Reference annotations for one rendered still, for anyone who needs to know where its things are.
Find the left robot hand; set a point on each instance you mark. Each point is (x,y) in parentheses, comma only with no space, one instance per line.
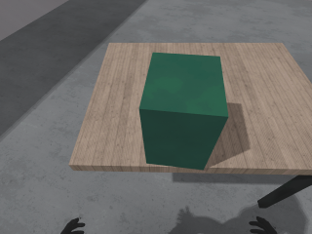
(73,225)

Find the table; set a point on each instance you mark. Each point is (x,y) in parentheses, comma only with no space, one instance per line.
(269,104)

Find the right robot hand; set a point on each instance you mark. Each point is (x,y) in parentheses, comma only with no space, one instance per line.
(264,224)

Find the carton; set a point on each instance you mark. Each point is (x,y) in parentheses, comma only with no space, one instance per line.
(183,109)

